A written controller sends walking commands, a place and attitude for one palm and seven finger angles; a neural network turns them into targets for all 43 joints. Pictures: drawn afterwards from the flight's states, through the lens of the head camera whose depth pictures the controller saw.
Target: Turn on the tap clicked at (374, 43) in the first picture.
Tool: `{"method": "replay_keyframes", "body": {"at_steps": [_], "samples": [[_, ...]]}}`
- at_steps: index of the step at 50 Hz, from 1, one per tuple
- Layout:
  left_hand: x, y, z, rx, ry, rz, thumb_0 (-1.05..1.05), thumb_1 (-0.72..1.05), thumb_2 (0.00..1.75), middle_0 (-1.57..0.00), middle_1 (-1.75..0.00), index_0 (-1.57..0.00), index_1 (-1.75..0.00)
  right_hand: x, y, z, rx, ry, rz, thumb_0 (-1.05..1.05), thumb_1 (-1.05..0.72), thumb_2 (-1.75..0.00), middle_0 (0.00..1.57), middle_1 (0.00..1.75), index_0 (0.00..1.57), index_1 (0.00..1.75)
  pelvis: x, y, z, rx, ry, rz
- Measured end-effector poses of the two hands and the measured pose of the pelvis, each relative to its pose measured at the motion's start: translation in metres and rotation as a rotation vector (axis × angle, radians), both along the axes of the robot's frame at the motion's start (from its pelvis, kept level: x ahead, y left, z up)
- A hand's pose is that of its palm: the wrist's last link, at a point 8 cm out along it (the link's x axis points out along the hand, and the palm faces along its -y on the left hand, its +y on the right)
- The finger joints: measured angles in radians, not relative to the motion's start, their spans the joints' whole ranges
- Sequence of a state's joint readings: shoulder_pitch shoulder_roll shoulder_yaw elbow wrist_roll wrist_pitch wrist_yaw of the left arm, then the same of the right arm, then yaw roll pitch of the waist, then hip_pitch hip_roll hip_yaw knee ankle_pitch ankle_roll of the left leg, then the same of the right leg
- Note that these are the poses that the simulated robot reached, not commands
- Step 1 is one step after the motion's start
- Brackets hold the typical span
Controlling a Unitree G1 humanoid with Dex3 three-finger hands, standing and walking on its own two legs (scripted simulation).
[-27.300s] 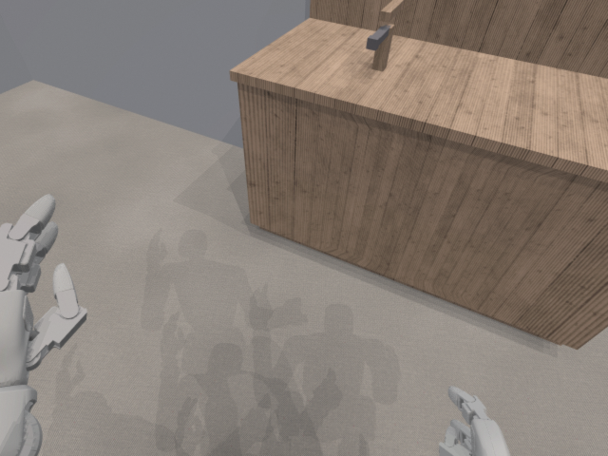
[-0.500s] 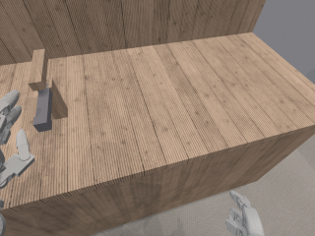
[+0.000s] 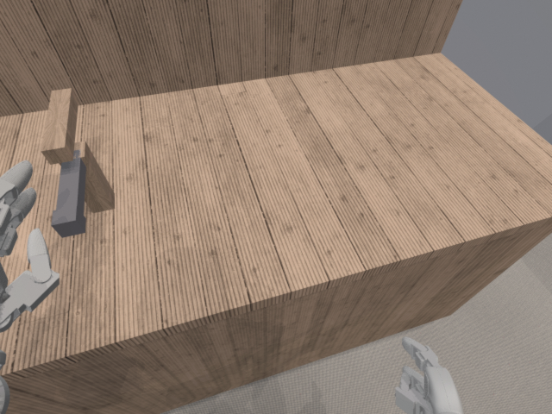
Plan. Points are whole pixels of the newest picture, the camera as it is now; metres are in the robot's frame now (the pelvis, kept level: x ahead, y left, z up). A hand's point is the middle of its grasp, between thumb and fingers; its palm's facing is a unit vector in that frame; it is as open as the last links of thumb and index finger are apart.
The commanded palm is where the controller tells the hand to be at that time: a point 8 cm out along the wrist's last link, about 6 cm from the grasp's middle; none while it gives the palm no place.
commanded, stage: shuffle to correct the standing spot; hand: left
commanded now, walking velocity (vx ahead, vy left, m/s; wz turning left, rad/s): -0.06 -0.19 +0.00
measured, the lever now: (69, 221) +0.32 +0.29 +0.11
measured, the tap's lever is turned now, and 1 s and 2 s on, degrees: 0 0 0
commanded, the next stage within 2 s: come to a stop and stand still in 0.90 s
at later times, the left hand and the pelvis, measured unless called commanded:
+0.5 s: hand (60, 287) +0.21 +0.23 +0.16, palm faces +0.34 -0.86 -0.38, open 7.5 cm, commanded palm +0.16 +0.27 +0.18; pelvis +0.00 -0.01 +0.00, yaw +0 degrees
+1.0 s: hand (57, 290) +0.21 +0.23 +0.16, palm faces +0.34 -0.86 -0.38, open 7.5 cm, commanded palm +0.15 +0.27 +0.18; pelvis -0.01 -0.01 +0.00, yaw +0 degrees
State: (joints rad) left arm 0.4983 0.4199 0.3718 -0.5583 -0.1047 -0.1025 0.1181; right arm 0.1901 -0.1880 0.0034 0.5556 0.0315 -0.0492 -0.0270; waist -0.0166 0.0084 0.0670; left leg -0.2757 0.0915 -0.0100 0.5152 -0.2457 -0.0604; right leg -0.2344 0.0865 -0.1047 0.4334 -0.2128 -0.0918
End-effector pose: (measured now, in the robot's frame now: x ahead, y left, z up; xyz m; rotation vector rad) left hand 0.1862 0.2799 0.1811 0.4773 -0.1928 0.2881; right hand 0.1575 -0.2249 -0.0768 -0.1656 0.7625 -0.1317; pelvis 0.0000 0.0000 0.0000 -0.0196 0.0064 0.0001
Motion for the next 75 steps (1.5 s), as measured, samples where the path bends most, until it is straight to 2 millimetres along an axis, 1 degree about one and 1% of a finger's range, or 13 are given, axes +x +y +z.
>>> {"method": "replay_keyframes", "body": {"at_steps": [7,18,26,35,45,52,55,57,60,64,66,69,75], "samples": [[-0.004,-0.006,-0.005,-0.018,0.026,0.002,0.02,0.89,0.9,-0.21,-0.3,-0.21,-0.3,0.005,-0.006,-0.001,-0.002,-0.007,-0.001,0.01,-0.9,-0.9,0.2,0.3,0.2,0.3,0.001,-0.004,-0.002,0.002,-0.005,0.001],[-0.009,-0.008,0.001,-0.018,-0.018,0.024,0.02,0.88,0.9,-0.21,-0.3,-0.21,-0.3,0.006,-0.011,0.0,-0.003,-0.02,0.001,0.01,-0.9,-0.9,0.2,0.3,0.2,0.3,-0.001,-0.008,-0.002,0.004,-0.01,0.004],[-0.01,-0.008,-0.007,-0.051,-0.001,0.022,0.02,0.89,0.9,-0.21,-0.3,-0.21,-0.3,-0.001,-0.01,-0.001,-0.005,-0.009,-0.002,0.01,-0.9,-0.9,0.2,0.3,0.2,0.3,-0.002,-0.006,-0.003,0.004,-0.01,0.005],[-0.01,-0.007,0.004,-0.003,-0.019,0.013,0.02,0.88,0.9,-0.21,-0.3,-0.21,-0.3,-0.002,-0.005,-0.002,0.004,-0.003,0.008,0.02,-0.9,-0.9,0.2,0.3,0.2,0.3,-0.004,-0.006,-0.001,0.004,-0.007,0.004],[-0.014,-0.008,-0.006,-0.037,0.016,0.026,0.02,0.89,0.9,-0.21,-0.3,-0.21,-0.3,-0.002,-0.007,-0.002,0.005,-0.015,0.006,0.01,-0.9,-0.9,0.2,0.3,0.2,0.3,-0.005,-0.007,-0.002,0.005,-0.01,0.004],[-0.014,-0.01,0.001,-0.037,-0.026,0.018,0.02,0.88,0.9,-0.21,-0.3,-0.21,-0.3,-0.002,-0.009,0.001,-0.008,-0.016,0.006,0.02,-0.9,-0.9,0.2,0.3,0.2,0.3,-0.005,-0.007,-0.002,0.006,-0.012,0.007],[-0.002,0.016,0.027,0.142,-0.119,0.013,0.02,0.88,0.9,-0.22,-0.3,-0.21,-0.3,-0.008,-0.009,0.0,-0.048,-0.006,0.056,0.01,-0.9,-0.9,0.2,0.3,0.2,0.3,-0.011,-0.011,-0.001,0.012,-0.007,0.009],[0.002,0.036,0.033,0.147,-0.162,0.061,0.02,0.88,0.9,-0.22,-0.3,-0.21,-0.3,-0.012,-0.01,0.002,-0.048,-0.01,0.067,0.01,-0.9,-0.9,0.2,0.3,0.2,0.3,-0.015,-0.009,-0.001,0.015,-0.005,-0.008],[0.002,0.039,0.02,0.078,-0.143,0.069,0.02,0.89,0.9,-0.21,-0.3,-0.2,-0.3,-0.019,-0.012,0.005,-0.048,-0.05,0.053,0.01,-0.9,-0.9,0.2,0.3,0.2,0.3,-0.02,0.003,-0.002,0.015,-0.008,-0.024],[-0.012,0.008,-0.013,-0.034,-0.032,-0.041,0.02,0.89,0.9,-0.2,-0.3,-0.2,-0.3,-0.029,-0.007,0.005,-0.04,-0.088,0.01,0.01,-0.9,-0.9,0.2,0.3,0.2,0.3,-0.026,0.019,-0.003,0.024,-0.03,-0.042],[-0.021,0.0,-0.022,-0.054,0.008,-0.09,0.02,0.89,0.9,-0.21,-0.3,-0.2,-0.3,-0.034,0.0,0.006,-0.045,-0.091,-0.007,0.02,-0.9,-0.9,0.2,0.3,0.2,0.3,-0.028,0.024,-0.004,0.02,-0.037,-0.039],[-0.031,0.013,-0.022,-0.041,-0.001,-0.095,0.02,0.88,0.9,-0.22,-0.3,-0.21,-0.3,-0.041,0.014,0.009,-0.057,-0.078,-0.012,0.02,-0.9,-0.9,0.2,0.3,0.2,0.3,-0.031,0.03,-0.003,0.01,-0.042,-0.032],[-0.036,0.065,0.001,-0.017,-0.159,0.029,0.02,0.88,0.9,-0.22,-0.3,-0.21,-0.3,-0.045,0.049,0.015,-0.07,-0.066,0.037,0.02,-0.9,-0.9,0.2,0.3,0.2,0.3,-0.033,0.049,0.0,-0.005,-0.047,-0.026]]}}
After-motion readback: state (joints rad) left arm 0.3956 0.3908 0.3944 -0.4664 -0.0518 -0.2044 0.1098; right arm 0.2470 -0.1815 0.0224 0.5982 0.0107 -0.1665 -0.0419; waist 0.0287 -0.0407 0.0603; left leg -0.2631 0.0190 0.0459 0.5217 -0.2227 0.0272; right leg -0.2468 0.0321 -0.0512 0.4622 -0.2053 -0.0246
